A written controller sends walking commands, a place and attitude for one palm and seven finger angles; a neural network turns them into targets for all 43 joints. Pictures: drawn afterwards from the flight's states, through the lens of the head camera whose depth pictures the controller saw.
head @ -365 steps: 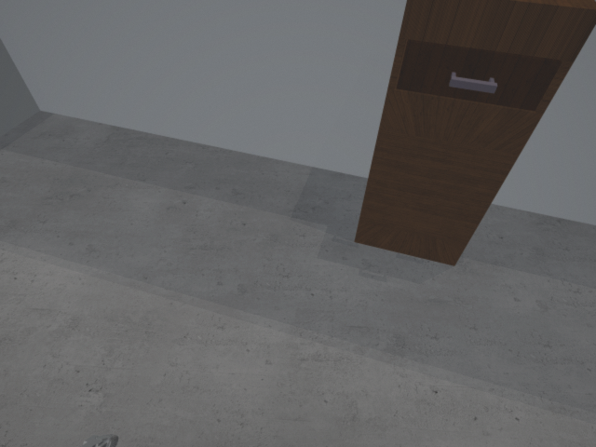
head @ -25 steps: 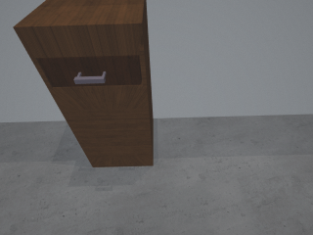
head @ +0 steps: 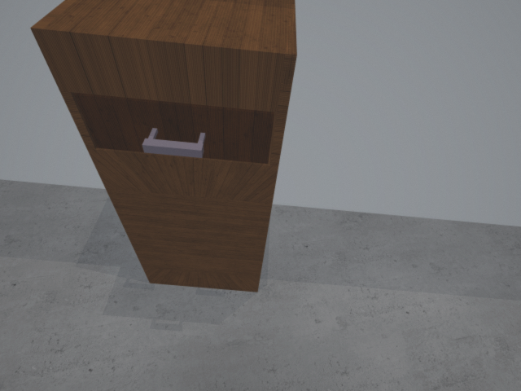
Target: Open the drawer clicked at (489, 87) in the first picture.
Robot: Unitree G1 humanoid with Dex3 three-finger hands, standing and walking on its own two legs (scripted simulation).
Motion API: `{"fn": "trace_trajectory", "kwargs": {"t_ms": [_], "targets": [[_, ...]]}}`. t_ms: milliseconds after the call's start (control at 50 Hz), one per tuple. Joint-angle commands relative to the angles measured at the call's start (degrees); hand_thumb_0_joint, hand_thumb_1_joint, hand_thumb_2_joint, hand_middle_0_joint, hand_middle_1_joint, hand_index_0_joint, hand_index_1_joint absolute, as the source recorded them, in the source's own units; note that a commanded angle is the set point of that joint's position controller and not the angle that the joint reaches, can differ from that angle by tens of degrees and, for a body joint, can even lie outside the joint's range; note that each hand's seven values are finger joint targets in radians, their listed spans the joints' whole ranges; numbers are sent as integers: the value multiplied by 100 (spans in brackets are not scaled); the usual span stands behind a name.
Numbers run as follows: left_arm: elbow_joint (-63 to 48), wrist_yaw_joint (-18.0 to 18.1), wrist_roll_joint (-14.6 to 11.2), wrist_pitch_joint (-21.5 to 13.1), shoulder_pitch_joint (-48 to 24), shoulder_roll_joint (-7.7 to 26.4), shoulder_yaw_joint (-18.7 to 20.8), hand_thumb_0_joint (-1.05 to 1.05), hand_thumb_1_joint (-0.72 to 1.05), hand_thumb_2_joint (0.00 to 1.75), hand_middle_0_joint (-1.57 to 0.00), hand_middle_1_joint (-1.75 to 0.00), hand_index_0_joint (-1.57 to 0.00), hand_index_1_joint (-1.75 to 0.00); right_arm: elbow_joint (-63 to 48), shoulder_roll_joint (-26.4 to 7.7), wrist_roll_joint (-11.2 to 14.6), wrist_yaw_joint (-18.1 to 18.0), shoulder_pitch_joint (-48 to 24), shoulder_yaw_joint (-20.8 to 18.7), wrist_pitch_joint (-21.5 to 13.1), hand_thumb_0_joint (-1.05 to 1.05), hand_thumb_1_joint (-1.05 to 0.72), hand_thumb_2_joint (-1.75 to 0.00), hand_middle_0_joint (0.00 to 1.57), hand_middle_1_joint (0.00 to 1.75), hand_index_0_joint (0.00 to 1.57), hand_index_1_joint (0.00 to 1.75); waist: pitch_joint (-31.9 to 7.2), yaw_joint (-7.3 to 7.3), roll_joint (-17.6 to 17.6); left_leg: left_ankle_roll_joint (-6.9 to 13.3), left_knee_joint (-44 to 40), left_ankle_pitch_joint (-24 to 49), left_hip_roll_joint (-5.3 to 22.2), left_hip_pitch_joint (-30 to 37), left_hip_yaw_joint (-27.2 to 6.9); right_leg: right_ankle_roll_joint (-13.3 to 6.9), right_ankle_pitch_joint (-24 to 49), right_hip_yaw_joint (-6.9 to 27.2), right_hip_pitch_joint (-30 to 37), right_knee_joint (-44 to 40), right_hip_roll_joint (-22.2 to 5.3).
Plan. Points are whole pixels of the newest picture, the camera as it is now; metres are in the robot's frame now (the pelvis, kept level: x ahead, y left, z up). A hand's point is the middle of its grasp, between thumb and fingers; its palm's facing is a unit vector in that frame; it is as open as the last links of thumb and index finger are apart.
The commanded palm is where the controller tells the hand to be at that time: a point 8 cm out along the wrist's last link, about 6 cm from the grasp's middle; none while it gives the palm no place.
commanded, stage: come to a stop and stand still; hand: left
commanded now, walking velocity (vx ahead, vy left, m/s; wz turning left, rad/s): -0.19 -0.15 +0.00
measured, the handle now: (176, 141) +0.55 +0.24 +0.03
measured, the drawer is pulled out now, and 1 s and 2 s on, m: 0.00 0.00 0.00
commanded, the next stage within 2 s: look again from close up in 1.18 s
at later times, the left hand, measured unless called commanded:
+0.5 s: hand out of the picture +0.10 +0.12 -0.16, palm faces -0.06 -0.96 -0.28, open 7.4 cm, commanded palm none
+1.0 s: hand out of the picture +0.05 +0.09 -0.17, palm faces +0.02 -0.97 -0.23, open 7.3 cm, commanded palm none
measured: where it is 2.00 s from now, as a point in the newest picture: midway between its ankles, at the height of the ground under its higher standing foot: outside the picture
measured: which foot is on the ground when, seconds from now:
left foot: down 0.00-1.00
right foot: up 0.00-0.28, down 0.30-1.00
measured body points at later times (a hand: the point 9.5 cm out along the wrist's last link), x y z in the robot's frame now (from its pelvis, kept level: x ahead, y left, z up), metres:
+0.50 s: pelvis +0.00 -0.07 -0.02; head +0.00 -0.09 +0.43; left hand +0.10 +0.17 -0.14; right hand -0.01 -0.31 -0.18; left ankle +0.04 +0.08 -0.73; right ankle +0.00 -0.19 -0.74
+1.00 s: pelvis +0.04 -0.09 +0.00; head +0.05 -0.11 +0.45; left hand +0.05 +0.15 -0.15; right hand +0.05 -0.32 -0.17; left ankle +0.04 +0.08 -0.74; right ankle +0.00 -0.19 -0.74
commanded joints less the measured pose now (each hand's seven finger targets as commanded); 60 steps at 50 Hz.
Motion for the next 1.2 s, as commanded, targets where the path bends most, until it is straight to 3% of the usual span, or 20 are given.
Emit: {"fn": "trace_trajectory", "kwargs": {"t_ms": [0,60,100,200,220,240,260,280,300,320,340,380,420,460,500,560,660,860,1180], "targets": [[-426,32,38,115,290,445,183,0,90,90,-20,-30,-20,-30,-19,-1178,-15,-153,560,-364,109,0,-90,-90,20,30,20,30,-525,-289,777,786,-1064,3705,1961,789,-1406,86,170,273,-579,595,-155],[-701,12,73,210,86,471,293,0,90,90,-20,-30,-20,-30,-156,-1187,-36,-135,513,-420,149,0,-90,-90,20,30,20,30,-602,-288,924,757,-1109,3062,1865,593,-1253,104,413,368,-836,1223,-50],[-850,-1,70,235,-29,495,320,0,90,90,-20,-30,-20,-30,-229,-1191,-54,-109,408,-442,153,0,-90,-90,20,30,20,30,-625,-265,965,748,-1120,2677,1835,557,-1230,119,470,379,-903,1195,-29],[-1081,-16,51,157,-427,470,263,0,90,90,-20,-30,-20,-30,-258,-1240,-112,-2,395,-493,196,0,-90,-90,20,30,20,30,-510,-337,1461,595,-1166,1458,1649,385,-1235,52,413,94,-372,-266,6],[-924,115,35,70,-64,827,187,0,90,90,-20,-30,-20,-30,-397,-1796,7,0,144,-600,81,0,-90,-90,20,30,20,30,-918,-47,622,286,-30,1908,1722,230,-1169,-192,888,668,-128,-1268,-267],[-1341,102,122,2,-247,1030,221,0,90,90,-20,-30,-20,-30,-669,-1217,-25,140,330,-465,175,0,-90,-90,20,30,20,30,-613,-84,-437,-39,473,-352,853,-607,-498,-244,739,783,-45,-2315,-176],[-1444,91,149,-75,-494,1271,258,0,90,90,-20,-30,-20,-30,-757,-900,-66,186,630,-363,192,0,-90,-90,20,30,20,30,-540,-333,-598,-281,1102,-1116,270,-627,-131,-635,869,1634,-400,-2670,-835],[-1554,69,142,-129,-726,1462,242,0,90,90,-20,-30,-20,-30,-837,-709,-118,233,760,-319,245,0,-90,-90,20,30,20,30,-671,-434,114,-354,1302,-1186,86,-303,-252,-889,1178,1612,-509,-2584,-986],[-1507,56,158,-92,-917,1515,186,0,90,90,-20,-30,-20,-30,-818,-601,-77,270,1034,-299,190,0,-90,-90,20,30,20,30,-854,-654,554,-340,691,-863,-54,333,-195,-766,692,1127,-891,-2175,-820],[-1576,35,116,-86,-1007,1431,182,0,90,90,-20,-30,-20,-30,-742,-779,-60,228,1223,-330,213,0,-90,-90,20,30,20,30,-754,-685,6,-333,615,-757,39,378,-220,-539,200,860,-1024,-2054,-433],[-1579,36,96,-37,-1116,1305,183,0,90,90,-20,-30,-20,-30,-718,-994,-75,200,1284,-364,199,0,-90,-90,20,30,20,30,-360,-666,-213,-252,486,-749,272,201,-565,-405,-154,708,-1310,-1881,-224],[-1563,21,83,-3,-1056,1142,156,0,90,90,-20,-30,-20,-30,-740,-1088,-127,186,1249,-351,179,0,-90,-90,20,30,20,30,192,-513,189,-140,-31,-876,537,-432,-928,-288,-126,464,-1169,-1676,5],[-1492,12,50,-48,-850,1121,154,0,90,90,-20,-30,-20,-30,-775,-1041,-118,167,1169,-295,164,0,-90,-90,20,30,20,30,252,-374,162,-174,-67,-903,465,-666,-825,-342,120,621,-844,-1910,-73],[-1447,12,36,-78,-855,1200,155,0,90,90,-20,-30,-20,-30,-714,-900,-101,161,1294,-239,179,0,-90,-90,20,30,20,30,247,-416,-201,-275,206,-831,252,-460,-556,-447,-91,907,-927,-2313,-296],[-1423,18,27,-104,-912,1185,150,0,90,90,-20,-30,-20,-30,-599,-815,-100,153,1504,-197,179,0,-90,-90,20,30,20,30,160,-463,-407,-311,254,-563,218,-187,-491,-495,6,944,-939,-2506,-389],[-1350,18,3,-133,-879,1111,140,0,90,90,-20,-30,-20,-30,-394,-773,-90,135,1633,-150,131,0,-90,-90,20,30,20,30,63,-438,-19,-328,66,-74,305,22,-520,-456,627,801,-696,-2397,-309],[-1168,22,-8,-189,-694,1016,173,0,90,90,-20,-30,-20,-30,-185,-750,-70,89,1641,-135,90,0,-90,-90,20,30,20,30,-245,-367,64,-370,-23,398,381,176,-508,-431,1820,674,-97,-2273,-304],[-861,34,7,-219,-502,973,164,0,90,90,-20,-30,-20,-30,68,-783,-44,53,1450,-137,71,0,-90,-90,20,30,20,30,-273,-358,313,-372,-200,870,510,534,-508,-387,2521,542,101,-2192,-197],[-596,17,37,-241,-293,987,140,0,90,90,-20,-30,-20,-30,89,-926,-25,32,889,-126,64,0,-90,-90,20,30,20,30,-181,-296,262,-346,-388,932,547,782,-529,-332,2741,516,198,-2371,-203]]}}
